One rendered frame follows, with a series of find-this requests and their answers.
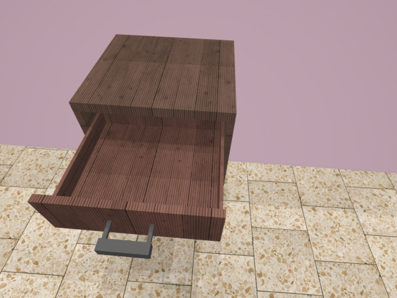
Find drawer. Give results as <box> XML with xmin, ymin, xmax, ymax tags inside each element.
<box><xmin>28</xmin><ymin>113</ymin><xmax>226</xmax><ymax>242</ymax></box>

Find cabinet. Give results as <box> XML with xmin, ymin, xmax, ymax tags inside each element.
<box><xmin>69</xmin><ymin>34</ymin><xmax>236</xmax><ymax>186</ymax></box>

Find handle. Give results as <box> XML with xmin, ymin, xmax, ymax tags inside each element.
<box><xmin>94</xmin><ymin>220</ymin><xmax>155</xmax><ymax>259</ymax></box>

